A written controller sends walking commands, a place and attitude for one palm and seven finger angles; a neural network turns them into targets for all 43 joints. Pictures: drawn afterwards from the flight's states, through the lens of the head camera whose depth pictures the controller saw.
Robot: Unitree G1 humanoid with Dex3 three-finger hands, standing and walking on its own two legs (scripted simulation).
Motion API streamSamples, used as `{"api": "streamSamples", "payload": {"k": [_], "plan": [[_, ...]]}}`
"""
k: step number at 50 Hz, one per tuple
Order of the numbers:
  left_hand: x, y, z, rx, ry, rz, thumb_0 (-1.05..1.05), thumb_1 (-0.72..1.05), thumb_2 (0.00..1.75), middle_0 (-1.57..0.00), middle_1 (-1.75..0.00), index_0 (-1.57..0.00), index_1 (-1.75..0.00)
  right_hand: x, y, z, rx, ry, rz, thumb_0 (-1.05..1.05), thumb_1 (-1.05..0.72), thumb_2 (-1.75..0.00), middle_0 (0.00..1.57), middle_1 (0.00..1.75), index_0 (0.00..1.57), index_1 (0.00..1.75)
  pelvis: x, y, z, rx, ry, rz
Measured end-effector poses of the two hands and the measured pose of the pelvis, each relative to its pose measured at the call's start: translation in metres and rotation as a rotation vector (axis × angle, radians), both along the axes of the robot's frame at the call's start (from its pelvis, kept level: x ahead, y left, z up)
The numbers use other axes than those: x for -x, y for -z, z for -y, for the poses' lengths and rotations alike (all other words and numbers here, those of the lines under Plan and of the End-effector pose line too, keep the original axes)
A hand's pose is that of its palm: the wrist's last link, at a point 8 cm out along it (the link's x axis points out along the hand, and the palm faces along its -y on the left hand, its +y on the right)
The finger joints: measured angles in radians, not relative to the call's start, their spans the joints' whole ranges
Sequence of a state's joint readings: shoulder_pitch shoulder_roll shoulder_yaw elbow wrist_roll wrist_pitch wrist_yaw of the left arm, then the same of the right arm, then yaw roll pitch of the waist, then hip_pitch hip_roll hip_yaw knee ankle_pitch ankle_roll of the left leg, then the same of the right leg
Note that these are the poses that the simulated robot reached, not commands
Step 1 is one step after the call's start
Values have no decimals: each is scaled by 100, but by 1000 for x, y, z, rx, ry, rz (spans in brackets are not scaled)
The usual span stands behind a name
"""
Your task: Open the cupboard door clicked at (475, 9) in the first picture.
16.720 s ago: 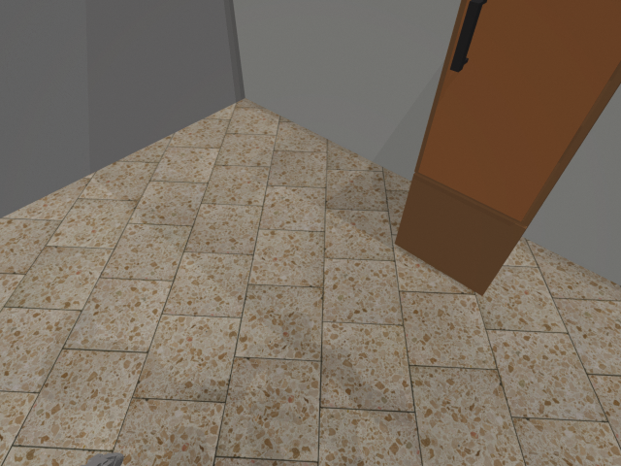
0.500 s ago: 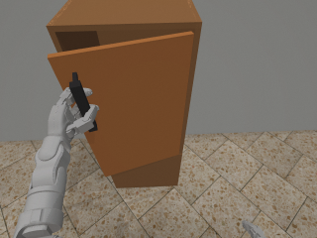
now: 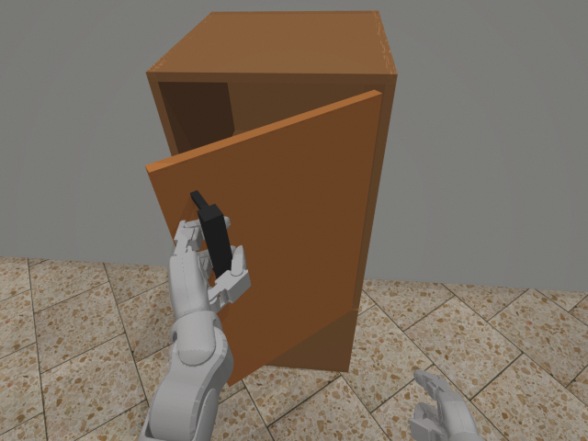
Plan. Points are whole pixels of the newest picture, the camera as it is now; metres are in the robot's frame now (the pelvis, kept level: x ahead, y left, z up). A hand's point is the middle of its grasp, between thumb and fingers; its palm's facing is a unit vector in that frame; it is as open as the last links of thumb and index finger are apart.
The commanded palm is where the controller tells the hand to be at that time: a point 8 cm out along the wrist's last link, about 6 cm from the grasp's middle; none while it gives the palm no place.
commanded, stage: pull the door open along its arc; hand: left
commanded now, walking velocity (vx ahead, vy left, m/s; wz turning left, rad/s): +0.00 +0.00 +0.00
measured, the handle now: (214, 246) +0.33 +0.14 +0.13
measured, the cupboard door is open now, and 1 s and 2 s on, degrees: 39 45 49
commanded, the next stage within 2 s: open thumb and fingers to let go in 0.12 s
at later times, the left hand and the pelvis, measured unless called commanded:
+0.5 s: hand (257, 286) +0.27 +0.07 +0.13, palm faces +0.35 -0.94 -0.01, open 7.9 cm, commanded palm +0.22 +0.10 +0.13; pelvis -0.02 +0.00 +0.00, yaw +1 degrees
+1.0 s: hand (257, 285) +0.27 +0.07 +0.13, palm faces +0.30 -0.95 -0.01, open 15.0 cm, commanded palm +0.22 +0.10 +0.13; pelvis -0.03 +0.02 +0.00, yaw +0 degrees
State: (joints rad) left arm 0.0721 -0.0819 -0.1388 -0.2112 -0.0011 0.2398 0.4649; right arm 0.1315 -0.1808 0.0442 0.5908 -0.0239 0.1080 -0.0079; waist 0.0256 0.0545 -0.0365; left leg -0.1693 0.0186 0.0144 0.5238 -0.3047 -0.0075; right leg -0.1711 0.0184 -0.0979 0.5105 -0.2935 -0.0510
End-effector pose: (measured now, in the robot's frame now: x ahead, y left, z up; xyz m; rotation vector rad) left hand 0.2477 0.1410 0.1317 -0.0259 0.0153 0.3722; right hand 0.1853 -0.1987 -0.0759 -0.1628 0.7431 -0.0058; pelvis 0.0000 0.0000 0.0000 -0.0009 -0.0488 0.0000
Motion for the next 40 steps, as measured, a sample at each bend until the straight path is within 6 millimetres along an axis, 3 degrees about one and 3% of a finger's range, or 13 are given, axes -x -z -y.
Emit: {"api": "streamSamples", "payload": {"k": [10,21,40], "plan": [[26,0,32,-36,76,11,2,62,72,-29,-131,-28,-131,17,11,12,-22,12,-26,1,-91,-90,20,30,20,30,7,3,5,1,-3,14],[19,-1,28,-27,12,8,2,53,74,-35,-132,-35,-131,13,4,4,0,-16,-5,1,-91,-90,20,30,20,30,20,1,5,4,-17,28],[19,-2,24,-35,60,14,0,-37,36,-32,-115,-31,-115,24,1,-22,-14,-31,-16,1,-91,-90,20,30,20,30,29,1,-13,9,-9,38]]}}
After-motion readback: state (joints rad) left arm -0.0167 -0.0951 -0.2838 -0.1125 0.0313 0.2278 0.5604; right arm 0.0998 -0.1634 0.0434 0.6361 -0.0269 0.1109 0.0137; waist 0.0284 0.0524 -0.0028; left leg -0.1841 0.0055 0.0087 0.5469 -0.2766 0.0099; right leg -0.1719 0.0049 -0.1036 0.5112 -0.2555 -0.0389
